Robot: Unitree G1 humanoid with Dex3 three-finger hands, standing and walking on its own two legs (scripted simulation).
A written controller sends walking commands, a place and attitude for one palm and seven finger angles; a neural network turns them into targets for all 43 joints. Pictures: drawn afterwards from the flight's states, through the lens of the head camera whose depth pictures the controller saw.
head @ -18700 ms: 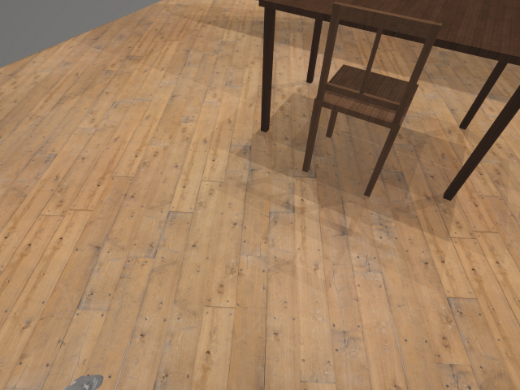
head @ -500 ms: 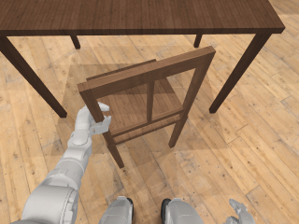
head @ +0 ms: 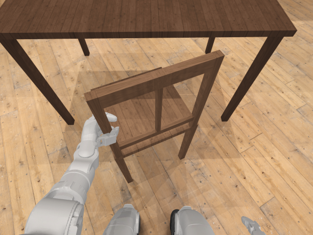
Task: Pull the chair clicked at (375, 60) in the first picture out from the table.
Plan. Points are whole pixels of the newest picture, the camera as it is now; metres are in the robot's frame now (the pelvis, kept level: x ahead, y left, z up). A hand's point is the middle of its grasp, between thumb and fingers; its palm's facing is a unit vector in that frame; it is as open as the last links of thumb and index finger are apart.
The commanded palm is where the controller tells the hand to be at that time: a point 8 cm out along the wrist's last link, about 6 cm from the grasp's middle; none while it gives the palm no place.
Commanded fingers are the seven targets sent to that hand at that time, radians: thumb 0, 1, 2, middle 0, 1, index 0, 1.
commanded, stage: step backward, pulling the chair out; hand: left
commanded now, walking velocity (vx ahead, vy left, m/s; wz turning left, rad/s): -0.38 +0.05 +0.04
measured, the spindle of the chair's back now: (158, 111) +0.47 -0.01 -0.07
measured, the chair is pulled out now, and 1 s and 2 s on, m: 0.16 0.21 0.34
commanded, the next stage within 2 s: none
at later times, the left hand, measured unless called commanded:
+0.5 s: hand (111, 141) +0.36 +0.13 -0.05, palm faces +0.00 -0.99 -0.17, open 5.8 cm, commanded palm +0.36 +0.18 -0.05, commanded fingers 0.00 0.90 0.90 -0.50 -1.45 -0.50 -1.45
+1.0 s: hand (110, 153) +0.32 +0.13 -0.05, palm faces +0.00 -0.99 -0.15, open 5.8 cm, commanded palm +0.32 +0.18 -0.04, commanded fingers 0.00 0.90 0.90 -0.50 -1.45 -0.50 -1.45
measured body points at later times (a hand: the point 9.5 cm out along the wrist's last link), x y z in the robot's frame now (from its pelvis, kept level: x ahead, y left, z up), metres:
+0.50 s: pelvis -0.03 +0.01 +0.00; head +0.07 +0.01 +0.44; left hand +0.35 +0.18 -0.04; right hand +0.07 -0.26 -0.12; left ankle +0.05 +0.14 -0.71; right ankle +0.08 -0.11 -0.71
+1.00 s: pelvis -0.06 +0.01 +0.01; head +0.04 +0.01 +0.45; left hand +0.32 +0.18 -0.03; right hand +0.03 -0.27 -0.12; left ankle -0.08 +0.16 -0.71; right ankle +0.06 -0.12 -0.71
